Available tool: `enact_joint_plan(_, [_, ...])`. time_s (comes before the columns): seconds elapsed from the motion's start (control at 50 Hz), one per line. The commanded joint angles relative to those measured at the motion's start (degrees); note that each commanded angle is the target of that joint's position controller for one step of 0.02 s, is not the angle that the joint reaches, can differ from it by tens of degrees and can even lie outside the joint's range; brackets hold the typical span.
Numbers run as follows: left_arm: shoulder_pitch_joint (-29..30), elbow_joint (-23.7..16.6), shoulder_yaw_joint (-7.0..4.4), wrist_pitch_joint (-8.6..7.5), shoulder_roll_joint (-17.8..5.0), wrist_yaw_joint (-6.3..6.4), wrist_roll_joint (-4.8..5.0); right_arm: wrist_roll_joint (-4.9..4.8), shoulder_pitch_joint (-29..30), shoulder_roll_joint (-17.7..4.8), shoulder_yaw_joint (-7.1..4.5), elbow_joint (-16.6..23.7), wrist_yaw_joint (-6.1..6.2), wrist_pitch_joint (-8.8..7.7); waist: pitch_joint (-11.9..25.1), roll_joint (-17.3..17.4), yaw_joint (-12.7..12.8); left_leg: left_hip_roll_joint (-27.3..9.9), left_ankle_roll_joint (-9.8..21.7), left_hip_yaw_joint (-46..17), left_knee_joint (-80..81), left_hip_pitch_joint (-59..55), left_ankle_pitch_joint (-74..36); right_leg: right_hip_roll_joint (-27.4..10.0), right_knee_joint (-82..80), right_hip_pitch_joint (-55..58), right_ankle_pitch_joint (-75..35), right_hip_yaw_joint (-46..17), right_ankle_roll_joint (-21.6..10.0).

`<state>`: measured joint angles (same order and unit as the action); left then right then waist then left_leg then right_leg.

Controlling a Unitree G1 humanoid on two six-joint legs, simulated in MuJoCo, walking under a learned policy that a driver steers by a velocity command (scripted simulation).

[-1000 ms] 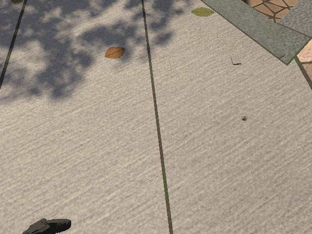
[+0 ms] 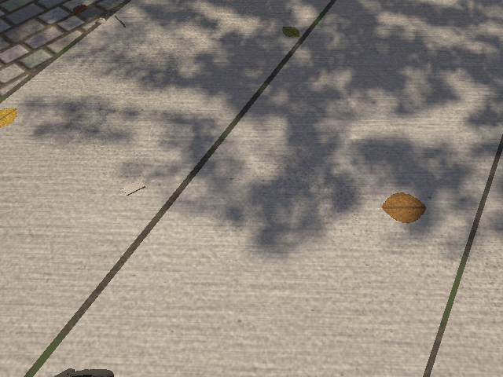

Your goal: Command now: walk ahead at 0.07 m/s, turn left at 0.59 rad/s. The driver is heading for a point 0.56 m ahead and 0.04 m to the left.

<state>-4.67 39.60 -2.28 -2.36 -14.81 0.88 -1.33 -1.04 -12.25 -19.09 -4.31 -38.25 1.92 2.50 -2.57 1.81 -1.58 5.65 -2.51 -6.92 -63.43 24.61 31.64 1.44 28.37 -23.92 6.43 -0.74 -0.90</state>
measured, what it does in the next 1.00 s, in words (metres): steps on the spot, turning left: left foot, then right foot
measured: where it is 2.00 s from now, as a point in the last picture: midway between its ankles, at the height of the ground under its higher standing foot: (226, 349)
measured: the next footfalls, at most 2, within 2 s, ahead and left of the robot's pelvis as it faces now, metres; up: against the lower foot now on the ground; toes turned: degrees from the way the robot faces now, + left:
left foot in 0.32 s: +0.04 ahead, +0.14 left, +0.00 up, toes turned +13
right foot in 0.72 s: +0.11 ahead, -0.09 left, +0.00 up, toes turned +18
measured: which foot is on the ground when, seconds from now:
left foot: up 0.00-0.30, down 0.32-1.00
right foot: down 0.00-0.32, up 0.34-0.70, down 0.72-1.00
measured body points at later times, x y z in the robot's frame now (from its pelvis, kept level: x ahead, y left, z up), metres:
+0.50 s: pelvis +0.02 +0.04 +0.01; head +0.05 +0.08 +0.46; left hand +0.09 +0.36 -0.11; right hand +0.23 -0.20 -0.06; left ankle +0.01 +0.13 -0.73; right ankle +0.06 -0.11 -0.65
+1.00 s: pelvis +0.06 +0.03 +0.00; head +0.06 +0.03 +0.45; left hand +0.07 +0.32 -0.12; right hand +0.25 -0.19 -0.11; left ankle +0.01 +0.13 -0.72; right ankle +0.07 -0.10 -0.73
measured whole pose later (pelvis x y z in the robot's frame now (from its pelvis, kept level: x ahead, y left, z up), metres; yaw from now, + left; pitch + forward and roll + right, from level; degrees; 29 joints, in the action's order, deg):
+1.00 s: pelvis +0.06 +0.03 +0.00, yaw +19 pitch +0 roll +0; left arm -13.0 48.7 -2.1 -1.2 -14.5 0.9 0.7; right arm -0.6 -14.4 -15.1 -3.0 -43.1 0.4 -0.4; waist 0.5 -0.1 -0.1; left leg 1.8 2.9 -0.4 -37.8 15.8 24.5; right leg -1.1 31.1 -11.4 19.7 -0.4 -0.1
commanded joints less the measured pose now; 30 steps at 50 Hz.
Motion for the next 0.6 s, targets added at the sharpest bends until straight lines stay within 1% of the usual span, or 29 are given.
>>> enact_joint_plan(0.02, [0.9,-3.8,-2.05,1.0,-8.1,0.8,-0.03,-0.19,-3.7,-6.8,-2.33,3.1,0.39,1.52,6.5,-8.3,0.2,-5.9,-2.5,1.6,-6.9,8.1,-4.7,-15.8,-10.8,11.9,-5.9,-14.5,-10.8])
enact_joint_plan(0.04, [0.9,-3.5,-2.2,1.2,-8.2,1.01,-0.3,-0.26,-3.8,-5.2,-1.94,3.5,0.31,1.59,5.9,-9.4,0.3,-5.8,-2.6,3.1,-4.4,6.6,-6.0,-14.3,-11.9,10.5,-5.9,-11.4,-10.8])
enact_joint_plan(0.06, [0.4,-3.1,-2.29,1.36,-8.1,1.17,-0.33,-0.26,-3.6,-4.1,-1.65,3.8,0.27,1.45,6.4,-10.1,0.7,-5.9,-2.7,4.1,-1.9,6.2,-6.4,-14.2,-12.2,11.4,-7.3,-9.6,-11.4])
enact_joint_plan(0.08, [-0.1,-2.8,-2.44,1.45,-8.3,1.32,-0.24,-0.13,-2.8,-3.7,-1.49,4.3,0.22,1.28,7.2,-10.2,1.2,-6.5,-2.7,4.5,0.3,6.0,-6.7,-15.0,-12.2,12.8,-9.0,-8.7,-12.2])
enact_joint_plan(0.14, [0.1,-2.2,-3.09,1.77,-9.6,1.34,0.23,0.24,-0.5,-3.0,-0.98,5.5,-0.36,0.94,9.4,-9.8,2.2,-8.6,-2.1,5.2,8.0,2.9,-8.6,-17.2,-12.0,14.7,-10.7,-6.2,-13.2])
enact_joint_plan(0.18, [0.7,-2.0,-3.5,2.13,-10.6,1.05,0.45,0.21,-0.1,-3.3,-0.93,5.8,-0.89,0.96,9.5,-10.4,2.3,-8.8,-1.3,6.6,12.7,-0.5,-9.8,-17.8,-12.2,13.9,-9.7,-4.4,-13.1])
enact_joint_plan(0.22, [0.4,-1.4,-3.79,2.39,-11.3,0.67,0.85,0.17,0.0,-3.9,-1.14,6.1,-1.41,1.1,9.1,-10.8,2.4,-8.5,-0.3,7.9,16.9,-2.6,-10.4,-18.4,-11.7,14.1,-8.4,-3.3,-12.6])
enact_joint_plan(0.24, [0.4,-1.1,-3.91,2.49,-11.6,0.51,1.15,0.18,-0.1,-4.1,-1.27,6.2,-1.68,1.17,8.8,-10.9,2.2,-8.3,0.4,8.4,19.6,-3.7,-10.8,-18.8,-11.0,14.4,-8.0,-2.9,-12.1])
enact_joint_plan(0.26, [0.7,-0.8,-4.0,2.6,-11.9,0.43,1.6,0.23,-0.9,-4.1,-1.41,6.0,-1.96,1.21,8.7,-10.6,1.4,-7.9,1.3,9.1,23.6,-5.6,-12.6,-18.9,-9.8,14.4,-7.5,-2.2,-11.2])
enact_joint_plan(0.28, [1.2,-0.5,-4.06,2.76,-12.0,0.45,2.19,0.3,-2.7,-3.9,-1.6,5.3,-2.2,1.19,8.7,-10.2,0.1,-6.9,2.6,10.3,29.3,-8.9,-16.3,-18.4,-7.7,13.4,-6.1,-0.8,-9.5])
enact_joint_plan(0.3, [-0.1,0.4,-3.94,2.9,-11.0,0.45,2.57,0.48,-4.6,-4.6,-2.07,4.5,-2.17,1.16,8.6,-9.0,-0.4,-5.7,4.4,10.3,34.2,-13.3,-19.4,-17.0,-4.3,11.0,-2.4,1.2,-6.8])
enact_joint_plan(0.32, [-2.6,1.6,-3.54,3.06,-8.8,0.21,2.28,0.69,-6.1,-7.2,-2.96,4.3,-1.75,1.1,6.9,-1.9,-0.2,-9.4,7.5,2.7,40.8,-18.3,-26.5,-13.4,4.2,4.3,5.6,5.5,-1.7])
enact_joint_plan(0.34, [-3.4,-0.4,-2.46,3.0,-5.4,-0.23,-0.74,0.68,-5.8,-13.8,-4.18,6.1,-0.59,1.04,5.7,16.7,2.4,-24.4,15.4,-18.6,42.5,-24.6,-43.9,-4.3,22.0,-11.9,28.5,10.6,4.9])
enact_joint_plan(0.36, [3.9,-2.7,-3.33,2.54,-8.0,0.43,-0.27,2.98,-6.0,-13.9,-3.97,7.2,-1.11,-0.2,6.9,13.4,-2.6,-27.8,22.7,-24.1,45.5,-17.9,-41.1,-0.9,32.3,-15.3,32.1,0.5,4.9])
enact_joint_plan(0.38, [4.1,-2.3,-3.88,2.64,-9.4,0.72,1.11,3.4,-3.4,-11.8,-3.3,6.9,-1.31,-1.37,5.8,8.6,-1.1,-24.8,20.5,-18.4,46.0,-16.6,-37.2,-2.5,36.3,-15.3,27.1,-1.8,4.0])
enact_joint_plan(0.4, [1.8,-1.0,-4.19,2.9,-9.5,0.99,1.47,2.37,0.3,-9.6,-2.78,7.0,-1.15,-2.01,5.3,6.6,1.0,-21.5,16.9,-13.9,45.2,-16.2,-35.2,-3.3,36.2,-15.1,22.0,-2.3,3.6])
enact_joint_plan(0.42, [0.2,0.7,-4.33,3.18,-9.4,1.35,1.1,1.48,2.2,-7.2,-1.95,7.2,-0.92,-2.17,6.1,5.4,1.5,-19.7,14.8,-11.3,44.4,-16.7,-35.8,-3.8,36.1,-14.3,19.1,-2.3,4.0])
enact_joint_plan(0.44, [-0.9,1.2,-4.36,3.32,-9.2,1.4,0.71,1.13,3.3,-6.2,-1.32,7.2,-0.62,-2.18,6.6,5.8,2.2,-18.6,14.5,-9.3,43.9,-15.9,-39.7,-3.4,37.3,-12.2,16.4,-1.8,4.7])
enact_joint_plan(0.46, [-1.5,1.4,-4.27,3.24,-8.8,1.21,0.91,1.37,3.1,-5.2,-0.79,7.1,-0.42,-2.15,7.6,6.0,2.5,-17.8,14.6,-8.1,43.7,-15.5,-42.5,-3.0,38.0,-10.0,14.8,-1.5,5.2])
enact_joint_plan(0.5, [-1.6,1.5,-3.82,3.16,-7.7,0.92,1.6,1.69,2.5,-4.4,-0.36,6.6,-0.2,-2.23,8.2,5.7,2.3,-17.0,14.8,-6.6,43.3,-17.5,-43.6,-3.1,33.7,-8.7,12.8,-1.5,5.7])
enact_joint_plan(0.56, [0.4,1.2,-2.74,3.1,-6.0,0.38,1.52,1.68,1.8,-4.7,-0.41,5.7,-0.06,-1.94,7.4,6.4,0.8,-16.7,14.7,-6.9,42.7,-18.8,-40.5,-3.9,21.7,-5.0,12.4,-1.6,5.9])
enact_joint_plan(0.6, [0.5,1.1,-2.5,3.06,-6.3,-0.02,1.6,1.88,1.8,-5.5,-0.58,5.1,-0.37,-1.62,6.6,6.9,0.0,-17.2,15.5,-8.0,42.5,-16.9,-38.6,-3.7,16.3,-0.6,14.4,-1.0,5.7])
